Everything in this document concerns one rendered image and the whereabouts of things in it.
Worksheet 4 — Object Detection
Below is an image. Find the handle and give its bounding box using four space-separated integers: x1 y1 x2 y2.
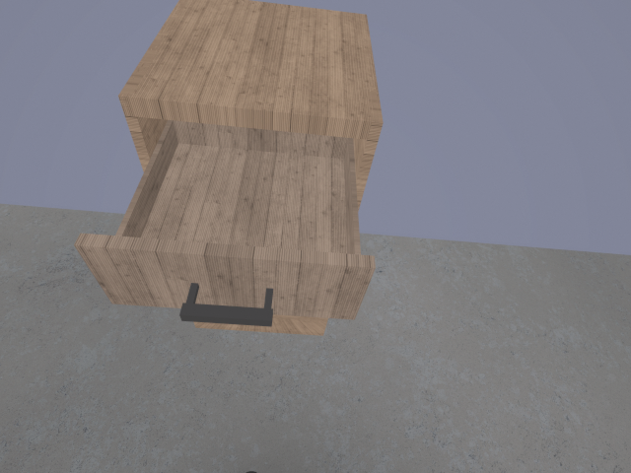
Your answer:
179 283 273 327

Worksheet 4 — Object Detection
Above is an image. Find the drawer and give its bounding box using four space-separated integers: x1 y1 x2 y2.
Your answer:
74 120 376 320

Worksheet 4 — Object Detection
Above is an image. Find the cabinet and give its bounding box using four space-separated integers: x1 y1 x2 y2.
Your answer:
118 0 383 336

